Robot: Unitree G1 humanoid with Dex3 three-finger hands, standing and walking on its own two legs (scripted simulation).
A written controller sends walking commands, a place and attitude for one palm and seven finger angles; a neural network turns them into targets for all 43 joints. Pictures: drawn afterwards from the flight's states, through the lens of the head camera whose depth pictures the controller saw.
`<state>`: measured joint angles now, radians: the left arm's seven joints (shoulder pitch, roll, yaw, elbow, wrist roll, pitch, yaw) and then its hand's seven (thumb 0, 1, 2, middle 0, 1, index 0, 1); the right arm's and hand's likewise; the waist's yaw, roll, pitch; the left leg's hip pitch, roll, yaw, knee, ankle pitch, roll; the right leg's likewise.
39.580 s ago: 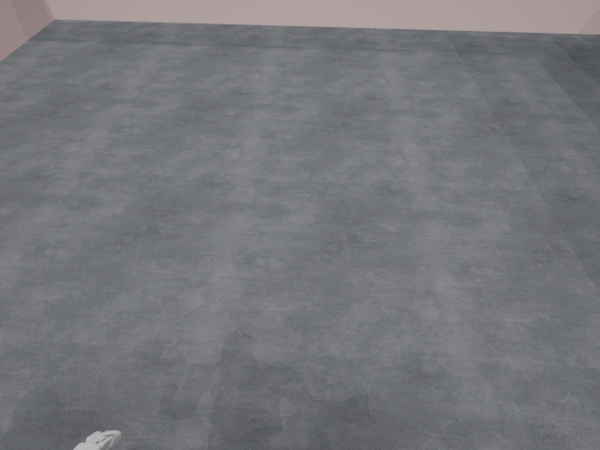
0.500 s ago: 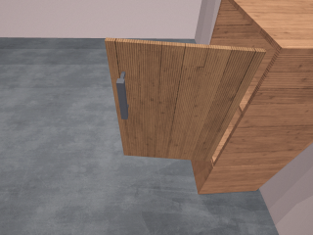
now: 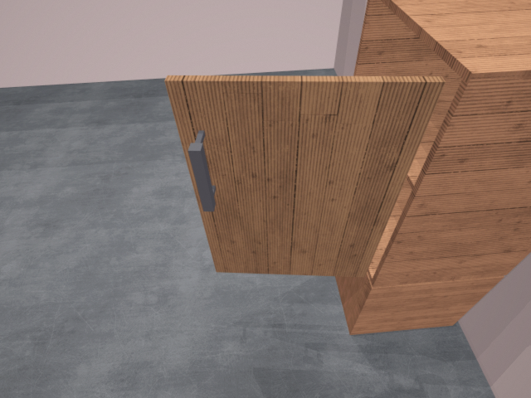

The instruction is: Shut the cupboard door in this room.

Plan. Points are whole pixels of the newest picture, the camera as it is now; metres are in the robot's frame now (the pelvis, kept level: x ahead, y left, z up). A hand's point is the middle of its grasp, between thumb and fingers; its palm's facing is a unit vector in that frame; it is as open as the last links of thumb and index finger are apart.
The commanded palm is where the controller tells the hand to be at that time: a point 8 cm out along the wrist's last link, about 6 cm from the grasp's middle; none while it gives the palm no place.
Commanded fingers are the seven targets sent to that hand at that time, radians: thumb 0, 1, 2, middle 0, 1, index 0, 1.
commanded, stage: look again from close up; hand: left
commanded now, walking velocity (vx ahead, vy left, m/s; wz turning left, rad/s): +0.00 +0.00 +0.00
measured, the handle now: (205, 172) +0.49 +0.15 +0.07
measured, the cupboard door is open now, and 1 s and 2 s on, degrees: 82 82 82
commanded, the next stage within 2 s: raise the hand and make a fist in 0.26 s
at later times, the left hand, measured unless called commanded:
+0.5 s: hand (168, 366) +0.18 +0.17 -0.05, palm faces +0.23 -0.96 -0.13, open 7.3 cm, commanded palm +0.12 +0.21 -0.06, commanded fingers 0.00 0.90 0.90 -0.33 -0.44 -0.33 -0.44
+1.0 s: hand (180, 369) +0.17 +0.14 -0.01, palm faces -0.03 -1.00 -0.03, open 5.1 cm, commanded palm +0.14 +0.20 -0.01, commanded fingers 0.00 0.90 0.90 -0.79 -0.94 -0.79 -0.94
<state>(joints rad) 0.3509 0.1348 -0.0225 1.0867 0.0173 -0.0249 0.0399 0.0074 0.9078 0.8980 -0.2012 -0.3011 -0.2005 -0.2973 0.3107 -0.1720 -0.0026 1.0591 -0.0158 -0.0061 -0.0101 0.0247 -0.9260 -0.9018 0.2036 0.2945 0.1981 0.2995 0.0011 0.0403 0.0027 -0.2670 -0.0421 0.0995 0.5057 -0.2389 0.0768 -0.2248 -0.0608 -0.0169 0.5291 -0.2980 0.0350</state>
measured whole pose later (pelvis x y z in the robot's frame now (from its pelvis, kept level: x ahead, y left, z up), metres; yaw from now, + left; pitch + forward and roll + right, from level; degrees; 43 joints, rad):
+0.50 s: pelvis +0.02 -0.03 -0.01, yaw +2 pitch +1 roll +1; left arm 0.44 0.19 0.07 0.20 -0.14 -0.09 0.04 0.02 0.91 0.90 -0.22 -0.32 -0.22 -0.32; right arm 0.32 -0.20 -0.01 0.84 0.03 -0.26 -0.05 0.01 -0.90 -0.90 0.20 0.29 0.20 0.30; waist -0.02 -0.02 -0.01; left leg -0.33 -0.03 0.06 0.61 -0.30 0.03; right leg -0.29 -0.05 -0.05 0.67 -0.39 -0.01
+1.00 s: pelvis -0.02 -0.06 -0.08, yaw +3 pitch +12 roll -2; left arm 0.39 0.25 0.17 -0.03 -0.34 -0.37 -0.40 0.02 0.90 0.90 -0.61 -0.75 -0.61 -0.75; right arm 0.20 -0.20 0.01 0.55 0.05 -0.25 -0.08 0.02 -0.90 -0.90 0.20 0.29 0.20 0.30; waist 0.05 0.04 -0.12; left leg -0.89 0.04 -0.03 1.14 -0.46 -0.02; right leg -0.79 0.01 -0.13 1.12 -0.55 -0.06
